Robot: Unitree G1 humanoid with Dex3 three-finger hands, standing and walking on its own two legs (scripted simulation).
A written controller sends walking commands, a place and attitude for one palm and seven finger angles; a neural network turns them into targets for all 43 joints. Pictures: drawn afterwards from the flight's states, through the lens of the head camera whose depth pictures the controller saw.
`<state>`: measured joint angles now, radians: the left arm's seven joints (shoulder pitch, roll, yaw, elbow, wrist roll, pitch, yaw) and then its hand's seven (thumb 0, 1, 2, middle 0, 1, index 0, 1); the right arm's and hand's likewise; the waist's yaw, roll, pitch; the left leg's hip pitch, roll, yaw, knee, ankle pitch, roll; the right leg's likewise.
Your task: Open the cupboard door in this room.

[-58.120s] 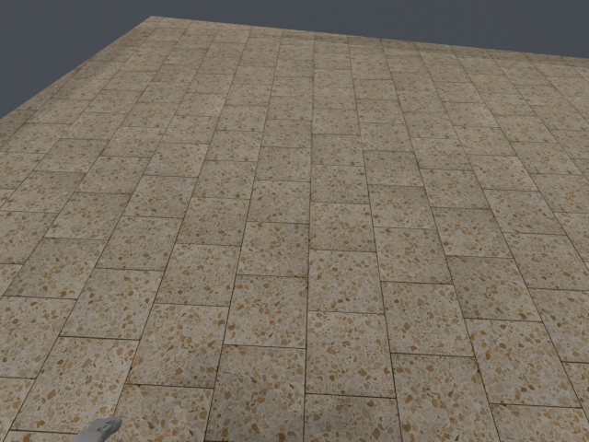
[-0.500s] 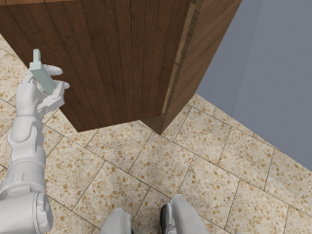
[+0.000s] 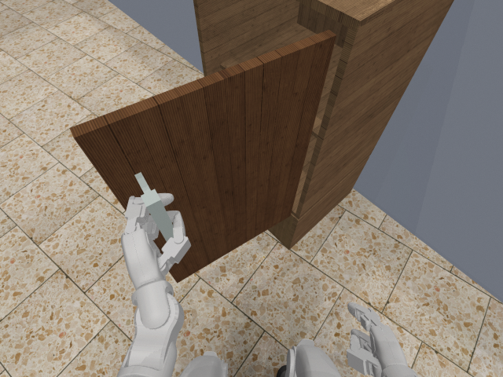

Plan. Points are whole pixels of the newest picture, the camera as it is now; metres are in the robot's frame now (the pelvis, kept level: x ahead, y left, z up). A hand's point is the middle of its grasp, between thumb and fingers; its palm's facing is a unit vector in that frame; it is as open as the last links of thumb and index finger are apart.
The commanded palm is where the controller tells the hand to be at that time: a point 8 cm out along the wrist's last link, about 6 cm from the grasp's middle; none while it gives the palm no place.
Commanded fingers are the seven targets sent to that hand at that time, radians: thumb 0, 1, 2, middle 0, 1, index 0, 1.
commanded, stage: pull the door open along its arc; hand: left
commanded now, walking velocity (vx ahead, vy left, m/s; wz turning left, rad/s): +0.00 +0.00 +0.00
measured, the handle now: (157, 210) +0.36 +0.18 +0.03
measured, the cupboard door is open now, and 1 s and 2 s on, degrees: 80 89 94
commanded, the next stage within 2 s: open thumb and fingers to let go in 0.20 s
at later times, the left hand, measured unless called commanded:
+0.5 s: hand (213, 263) +0.28 +0.08 +0.02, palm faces +0.45 -0.89 -0.05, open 6.5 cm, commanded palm +0.23 +0.13 +0.02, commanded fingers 0.00 0.13 0.57 -0.34 -1.27 -0.34 -1.27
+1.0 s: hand (204, 260) +0.28 +0.09 +0.02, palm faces +0.42 -0.91 +0.00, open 14.4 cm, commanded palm +0.23 +0.13 +0.02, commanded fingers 0.00 -0.50 0.30 -0.18 -0.50 -0.18 -0.50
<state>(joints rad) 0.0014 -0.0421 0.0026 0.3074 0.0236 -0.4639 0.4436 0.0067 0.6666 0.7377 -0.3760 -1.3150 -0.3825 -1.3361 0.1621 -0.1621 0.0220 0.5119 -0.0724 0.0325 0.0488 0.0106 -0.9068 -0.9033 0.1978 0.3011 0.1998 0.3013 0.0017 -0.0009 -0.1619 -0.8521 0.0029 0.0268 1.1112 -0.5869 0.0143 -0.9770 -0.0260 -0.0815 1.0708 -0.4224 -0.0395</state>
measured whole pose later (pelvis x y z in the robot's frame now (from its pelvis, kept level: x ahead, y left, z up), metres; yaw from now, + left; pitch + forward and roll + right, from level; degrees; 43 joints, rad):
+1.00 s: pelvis -0.02 -0.01 -0.01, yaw +2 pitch +17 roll +0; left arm 0.02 -0.08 -0.14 0.33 0.09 -0.44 0.57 0.00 -0.46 0.31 -0.26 -0.94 -0.27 -0.94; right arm 0.18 -0.19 0.00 0.59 -0.09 -0.06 0.02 0.01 -0.91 -0.90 0.20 0.30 0.20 0.30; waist -0.01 0.01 -0.16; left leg -0.87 -0.01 0.00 1.14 -0.56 0.00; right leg -0.98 -0.04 -0.11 1.10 -0.41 -0.06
